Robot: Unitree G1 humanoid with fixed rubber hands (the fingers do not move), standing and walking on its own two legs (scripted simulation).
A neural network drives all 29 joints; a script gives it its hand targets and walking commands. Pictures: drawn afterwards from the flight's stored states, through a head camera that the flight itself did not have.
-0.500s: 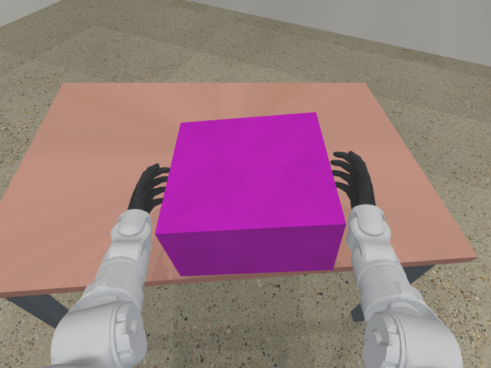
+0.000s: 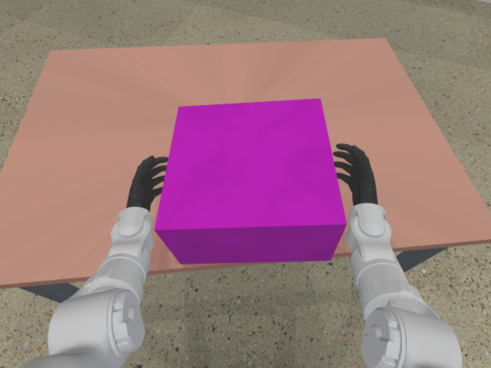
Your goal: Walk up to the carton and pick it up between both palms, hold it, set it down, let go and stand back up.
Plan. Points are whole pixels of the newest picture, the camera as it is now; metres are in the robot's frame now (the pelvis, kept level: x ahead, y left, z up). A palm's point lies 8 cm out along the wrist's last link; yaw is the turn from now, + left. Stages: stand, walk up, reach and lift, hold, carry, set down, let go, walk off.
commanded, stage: set down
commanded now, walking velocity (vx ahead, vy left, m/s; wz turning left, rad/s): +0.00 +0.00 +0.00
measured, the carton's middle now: (251, 180) +0.46 +0.01 -0.04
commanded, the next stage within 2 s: none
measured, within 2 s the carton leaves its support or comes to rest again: rests again in 0.54 s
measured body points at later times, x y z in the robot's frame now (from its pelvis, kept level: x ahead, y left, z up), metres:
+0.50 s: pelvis -0.01 +0.00 +0.00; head +0.09 +0.02 +0.44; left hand +0.40 +0.21 -0.02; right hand +0.40 -0.17 +0.01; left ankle -0.01 +0.14 -0.75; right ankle -0.05 -0.14 -0.75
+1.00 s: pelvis -0.01 +0.01 -0.01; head +0.11 +0.02 +0.43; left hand +0.40 +0.21 -0.02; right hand +0.40 -0.17 -0.01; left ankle -0.01 +0.14 -0.75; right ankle -0.05 -0.14 -0.75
